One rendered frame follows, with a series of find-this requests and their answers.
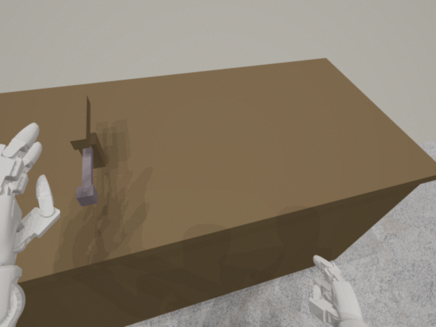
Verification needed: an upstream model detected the robot left hand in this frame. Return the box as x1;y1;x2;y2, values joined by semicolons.
0;123;60;266

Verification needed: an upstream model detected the robot right hand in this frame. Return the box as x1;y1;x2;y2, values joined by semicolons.
309;255;364;327

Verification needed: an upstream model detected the counter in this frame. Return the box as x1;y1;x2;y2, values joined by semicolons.
0;58;436;327

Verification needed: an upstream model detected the tap lever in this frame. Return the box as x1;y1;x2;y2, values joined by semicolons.
76;146;98;206

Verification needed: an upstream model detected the left robot forearm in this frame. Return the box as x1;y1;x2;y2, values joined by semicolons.
0;265;25;327

